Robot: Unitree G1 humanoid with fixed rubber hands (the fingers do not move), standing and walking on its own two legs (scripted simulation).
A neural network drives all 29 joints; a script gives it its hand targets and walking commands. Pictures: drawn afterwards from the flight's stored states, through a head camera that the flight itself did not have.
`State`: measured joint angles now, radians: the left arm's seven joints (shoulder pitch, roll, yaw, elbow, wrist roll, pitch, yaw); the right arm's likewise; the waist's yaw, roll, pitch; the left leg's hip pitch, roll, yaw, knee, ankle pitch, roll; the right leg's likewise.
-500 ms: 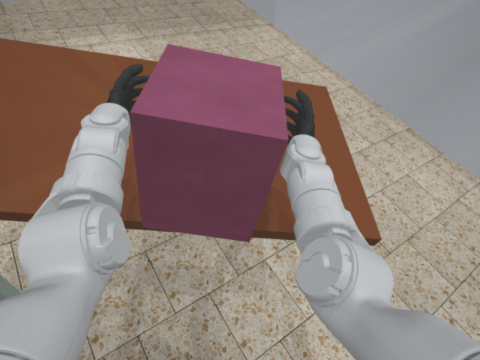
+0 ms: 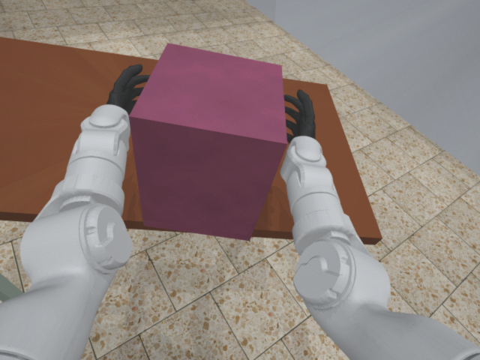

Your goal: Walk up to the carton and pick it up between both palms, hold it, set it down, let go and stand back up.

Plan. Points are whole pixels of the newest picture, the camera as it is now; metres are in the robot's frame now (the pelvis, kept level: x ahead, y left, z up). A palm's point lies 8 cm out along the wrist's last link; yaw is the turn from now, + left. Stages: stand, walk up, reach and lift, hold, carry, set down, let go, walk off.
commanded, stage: set down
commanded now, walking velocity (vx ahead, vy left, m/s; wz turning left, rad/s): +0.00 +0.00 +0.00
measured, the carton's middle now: (211, 147) +0.45 +0.04 +0.09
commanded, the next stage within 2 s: none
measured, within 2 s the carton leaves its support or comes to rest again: rests again in 0.66 s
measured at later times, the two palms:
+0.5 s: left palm (120, 113) +0.45 +0.19 +0.14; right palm (301, 140) +0.42 -0.10 +0.15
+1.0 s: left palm (130, 120) +0.47 +0.18 +0.12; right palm (303, 144) +0.44 -0.12 +0.12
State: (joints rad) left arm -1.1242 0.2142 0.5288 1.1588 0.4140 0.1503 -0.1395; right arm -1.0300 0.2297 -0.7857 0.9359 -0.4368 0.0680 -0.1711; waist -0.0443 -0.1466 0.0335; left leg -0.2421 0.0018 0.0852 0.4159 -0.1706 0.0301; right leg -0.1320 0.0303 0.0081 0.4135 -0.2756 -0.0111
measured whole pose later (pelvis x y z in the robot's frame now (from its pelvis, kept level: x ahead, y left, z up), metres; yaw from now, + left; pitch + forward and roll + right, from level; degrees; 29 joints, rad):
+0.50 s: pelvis +0.00 +0.00 +0.00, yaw +0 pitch +0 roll +0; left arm -1.11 0.20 0.58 1.14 0.43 0.13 -0.16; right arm -1.02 0.25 -0.80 0.91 -0.47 0.06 -0.15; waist -0.04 -0.14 0.04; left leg -0.24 0.00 0.09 0.42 -0.17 0.03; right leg -0.13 0.03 0.01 0.41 -0.28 -0.01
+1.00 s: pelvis +0.01 +0.00 +0.00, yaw +0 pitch +7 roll +0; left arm -1.09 0.29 0.10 1.30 -0.05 0.00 -0.02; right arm -1.02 0.07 -0.41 1.07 -0.17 0.03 -0.29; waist -0.05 -0.06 -0.03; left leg -0.38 0.00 0.09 0.42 -0.16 0.03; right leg -0.27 0.03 0.01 0.41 -0.26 -0.01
